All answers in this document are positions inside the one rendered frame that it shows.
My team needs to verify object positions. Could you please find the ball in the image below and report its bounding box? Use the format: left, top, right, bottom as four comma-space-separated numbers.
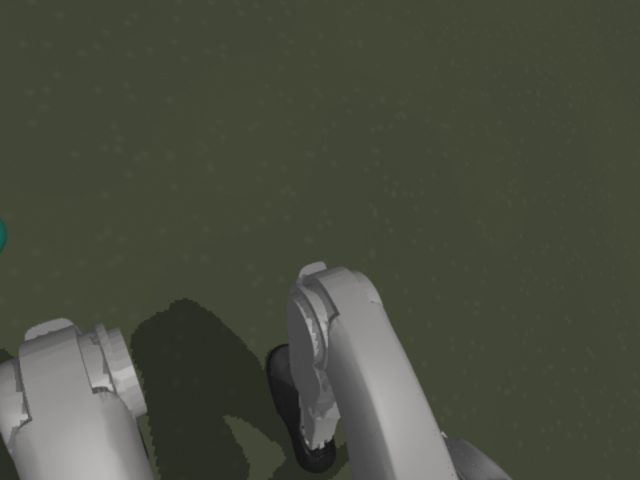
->
0, 219, 7, 253

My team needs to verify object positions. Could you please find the right robot foot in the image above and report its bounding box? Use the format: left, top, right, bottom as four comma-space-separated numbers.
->
266, 344, 336, 473

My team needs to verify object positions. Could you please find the right robot hand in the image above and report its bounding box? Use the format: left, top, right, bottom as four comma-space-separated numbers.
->
439, 429, 512, 480

